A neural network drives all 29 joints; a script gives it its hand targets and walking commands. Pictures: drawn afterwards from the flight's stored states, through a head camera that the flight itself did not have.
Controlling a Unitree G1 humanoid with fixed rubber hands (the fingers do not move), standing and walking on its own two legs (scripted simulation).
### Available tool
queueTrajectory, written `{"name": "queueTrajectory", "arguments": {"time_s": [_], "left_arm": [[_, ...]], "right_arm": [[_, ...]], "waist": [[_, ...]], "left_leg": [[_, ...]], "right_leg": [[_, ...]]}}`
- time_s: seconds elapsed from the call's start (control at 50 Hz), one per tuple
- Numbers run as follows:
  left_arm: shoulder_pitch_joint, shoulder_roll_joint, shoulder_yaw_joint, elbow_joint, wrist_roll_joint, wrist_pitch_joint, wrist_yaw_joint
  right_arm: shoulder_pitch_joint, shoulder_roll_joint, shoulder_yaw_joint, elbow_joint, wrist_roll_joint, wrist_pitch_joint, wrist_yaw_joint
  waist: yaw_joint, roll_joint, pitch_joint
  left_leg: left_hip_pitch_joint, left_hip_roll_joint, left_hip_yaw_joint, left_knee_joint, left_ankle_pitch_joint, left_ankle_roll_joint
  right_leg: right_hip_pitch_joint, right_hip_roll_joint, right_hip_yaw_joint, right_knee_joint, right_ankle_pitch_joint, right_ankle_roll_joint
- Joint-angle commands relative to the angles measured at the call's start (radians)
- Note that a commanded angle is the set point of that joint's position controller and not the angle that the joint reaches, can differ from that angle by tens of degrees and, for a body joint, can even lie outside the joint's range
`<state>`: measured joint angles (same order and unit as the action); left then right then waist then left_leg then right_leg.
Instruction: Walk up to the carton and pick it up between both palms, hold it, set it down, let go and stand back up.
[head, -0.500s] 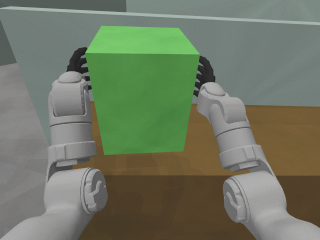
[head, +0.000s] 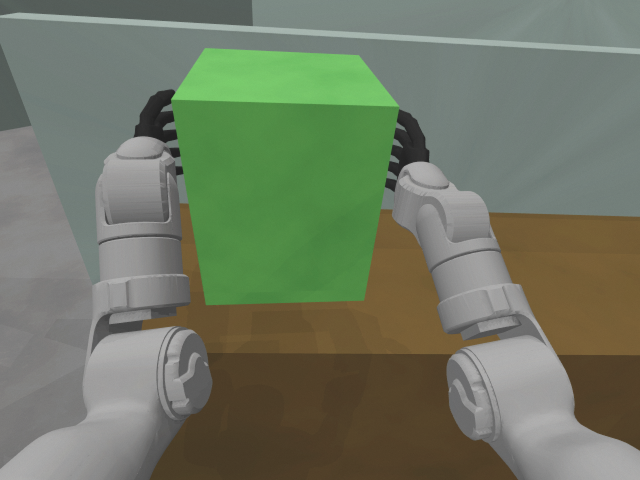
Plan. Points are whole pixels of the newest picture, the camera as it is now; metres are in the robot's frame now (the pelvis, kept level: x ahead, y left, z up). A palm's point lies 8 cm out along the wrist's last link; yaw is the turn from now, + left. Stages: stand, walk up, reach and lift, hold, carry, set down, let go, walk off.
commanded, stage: hold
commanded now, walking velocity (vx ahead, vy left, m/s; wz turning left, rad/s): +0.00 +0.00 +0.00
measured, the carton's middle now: (285, 175) +0.42 +0.02 +0.26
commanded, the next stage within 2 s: none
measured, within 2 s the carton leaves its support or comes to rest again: neither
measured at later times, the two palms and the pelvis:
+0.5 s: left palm (168, 159) +0.37 +0.15 +0.29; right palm (420, 177) +0.36 -0.13 +0.28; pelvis +0.01 +0.01 +0.00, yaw -1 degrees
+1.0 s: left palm (153, 161) +0.36 +0.17 +0.30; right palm (412, 175) +0.35 -0.12 +0.29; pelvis +0.00 +0.00 +0.00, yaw +0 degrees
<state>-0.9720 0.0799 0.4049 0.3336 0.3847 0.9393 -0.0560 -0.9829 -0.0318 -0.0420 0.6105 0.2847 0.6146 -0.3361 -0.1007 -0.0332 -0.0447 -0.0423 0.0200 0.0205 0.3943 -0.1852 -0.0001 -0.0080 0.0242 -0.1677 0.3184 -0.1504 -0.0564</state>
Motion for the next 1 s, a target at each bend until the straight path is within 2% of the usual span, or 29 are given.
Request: {"name": "queueTrajectory", "arguments": {"time_s": [0.0,0.02,0.04,0.06,0.1,0.16,0.22,0.34,0.46,0.54,0.64,0.76,0.78,0.8,0.84,0.88,0.9,0.96,0.98], "left_arm": [[-0.788,-0.564,-0.411,-0.154,-0.241,-0.079,-0.159],[-0.782,-0.564,-0.431,-0.046,-0.274,-0.078,-0.173],[-0.797,-0.584,-0.418,-0.066,-0.266,-0.088,-0.183],[-0.799,-0.572,-0.418,-0.061,-0.263,-0.091,-0.185],[-0.811,-0.597,-0.425,-0.093,-0.272,-0.097,-0.176],[-0.822,-0.603,-0.442,-0.143,-0.292,-0.099,-0.158],[-0.799,-0.585,-0.437,-0.160,-0.286,-0.092,-0.145],[-0.751,-0.554,-0.388,-0.138,-0.239,-0.072,-0.148],[-0.789,-0.562,-0.417,-0.162,-0.265,-0.079,-0.146],[-0.798,-0.567,-0.425,-0.154,-0.276,-0.081,-0.144],[-0.790,-0.570,-0.416,-0.123,-0.265,-0.078,-0.154],[-0.799,-0.574,-0.419,-0.123,-0.267,-0.079,-0.163],[-0.794,-0.549,-0.386,-0.191,-0.232,-0.081,-0.154],[-0.784,-0.561,-0.413,-0.198,-0.240,-0.071,-0.150],[-0.771,-0.558,-0.414,-0.204,-0.241,-0.062,-0.152],[-0.764,-0.555,-0.414,-0.201,-0.239,-0.056,-0.154],[-0.765,-0.559,-0.421,-0.192,-0.237,-0.053,-0.157],[-0.780,-0.571,-0.429,-0.176,-0.232,-0.055,-0.163],[-0.788,-0.567,-0.423,-0.169,-0.227,-0.058,-0.164]], "right_arm": [[-0.986,0.575,0.284,-0.378,0.171,-0.062,0.128],[-0.972,0.511,0.206,-0.346,0.148,-0.063,0.132],[-0.992,0.536,0.202,-0.343,0.135,-0.069,0.139],[-0.986,0.533,0.194,-0.340,0.127,-0.071,0.144],[-0.987,0.544,0.209,-0.347,0.135,-0.069,0.147],[-1.012,0.561,0.258,-0.398,0.177,-0.067,0.143],[-1.003,0.560,0.297,-0.415,0.207,-0.059,0.137],[-0.947,0.543,0.294,-0.363,0.199,-0.049,0.146],[-0.982,0.558,0.290,-0.394,0.203,-0.056,0.146],[-0.982,0.562,0.279,-0.392,0.195,-0.052,0.142],[-0.964,0.550,0.253,-0.356,0.174,-0.046,0.142],[-0.973,0.543,0.246,-0.356,0.176,-0.046,0.139],[-0.986,0.584,0.310,-0.371,0.197,-0.042,0.138],[-0.964,0.570,0.305,-0.376,0.202,-0.040,0.133],[-0.963,0.561,0.313,-0.397,0.211,-0.039,0.125],[-0.961,0.561,0.315,-0.408,0.211,-0.037,0.122],[-0.951,0.555,0.298,-0.394,0.199,-0.035,0.122],[-0.939,0.549,0.258,-0.360,0.164,-0.038,0.134],[-0.946,0.551,0.254,-0.350,0.156,-0.038,0.138]], "waist": [[-0.010,0.100,-0.406],[-0.080,0.099,-0.333],[-0.052,0.097,-0.345],[-0.060,0.103,-0.347],[-0.045,0.121,-0.386],[-0.031,0.139,-0.470],[-0.019,0.126,-0.484],[0.009,0.091,-0.403],[-0.001,0.080,-0.431],[-0.014,0.079,-0.416],[-0.023,0.095,-0.386],[-0.031,0.115,-0.410],[0.040,0.101,-0.441],[0.001,0.104,-0.449],[-0.001,0.103,-0.445],[0.000,0.101,-0.428],[-0.014,0.105,-0.401],[-0.021,0.114,-0.360],[-0.014,0.113,-0.350]], "left_leg": [[-0.054,-0.067,-0.016,-0.067,0.182,-0.026],[-0.105,-0.056,-0.001,-0.097,0.084,-0.031],[-0.141,-0.059,-0.004,-0.111,0.059,-0.025],[-0.144,-0.054,-0.003,-0.116,0.056,-0.023],[-0.145,-0.056,-0.010,-0.110,0.066,-0.029],[-0.102,-0.060,-0.016,-0.074,0.178,-0.042],[-0.055,-0.063,-0.016,-0.051,0.244,-0.042],[-0.084,-0.058,-0.005,-0.087,0.192,-0.025],[-0.048,-0.059,-0.006,-0.062,0.220,-0.030],[-0.058,-0.061,-0.004,-0.065,0.185,-0.029],[-0.100,-0.060,-0.004,-0.087,0.124,-0.029],[-0.103,-0.061,-0.009,-0.084,0.137,-0.037],[-0.080,-0.067,-0.014,-0.068,0.219,-0.021],[-0.044,-0.064,-0.018,-0.059,0.249,-0.031],[-0.021,-0.066,-0.018,-0.044,0.278,-0.037],[-0.023,-0.065,-0.016,-0.051,0.245,-0.033],[-0.036,-0.061,-0.015,-0.061,0.217,-0.034],[-0.090,-0.050,-0.009,-0.097,0.129,-0.029],[-0.104,-0.049,-0.008,-0.105,0.110,-0.026]], "right_leg": [[0.233,0.012,0.120,-0.017,0.210,0.117],[0.182,0.024,0.121,-0.028,0.150,0.104],[0.220,0.017,0.120,-0.018,0.124,0.103],[0.225,0.020,0.123,-0.013,0.133,0.096],[0.249,0.019,0.128,-0.002,0.152,0.094],[0.271,0.026,0.124,0.019,0.238,0.099],[0.262,0.033,0.121,0.020,0.274,0.106],[0.259,0.039,0.121,0.008,0.203,0.105],[0.232,0.038,0.123,0.001,0.236,0.110],[0.217,0.031,0.127,-0.004,0.224,0.111],[0.230,0.024,0.132,-0.005,0.190,0.105],[0.246,0.023,0.130,0.002,0.208,0.104],[0.278,0.021,0.131,0.010,0.246,0.108],[0.271,0.026,0.128,0.009,0.285,0.112],[0.258,0.027,0.120,0.006,0.302,0.114],[0.237,0.022,0.121,-0.003,0.268,0.115],[0.227,0.023,0.120,-0.009,0.236,0.112],[0.218,0.025,0.118,-0.015,0.139,0.100],[0.219,0.023,0.119,-0.016,0.121,0.099]]}}
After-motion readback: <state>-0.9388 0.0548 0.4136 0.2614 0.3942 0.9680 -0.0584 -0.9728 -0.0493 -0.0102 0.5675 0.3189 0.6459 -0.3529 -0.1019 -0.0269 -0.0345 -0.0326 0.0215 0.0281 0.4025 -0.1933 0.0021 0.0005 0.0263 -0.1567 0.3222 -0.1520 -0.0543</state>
